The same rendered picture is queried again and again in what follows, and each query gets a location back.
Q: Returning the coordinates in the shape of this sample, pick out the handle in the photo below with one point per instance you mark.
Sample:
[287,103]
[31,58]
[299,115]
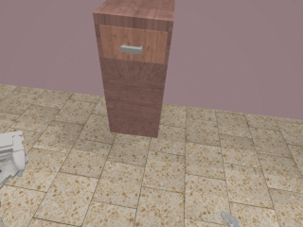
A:
[131,49]

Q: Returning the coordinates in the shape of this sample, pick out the robot left hand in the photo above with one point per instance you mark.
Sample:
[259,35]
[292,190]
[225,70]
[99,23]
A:
[13,154]

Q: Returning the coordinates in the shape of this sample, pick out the drawer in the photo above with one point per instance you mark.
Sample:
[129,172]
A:
[153,43]

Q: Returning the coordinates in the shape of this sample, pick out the cabinet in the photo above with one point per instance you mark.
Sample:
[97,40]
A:
[134,90]

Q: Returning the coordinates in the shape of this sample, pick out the robot right hand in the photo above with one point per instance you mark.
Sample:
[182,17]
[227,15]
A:
[229,220]

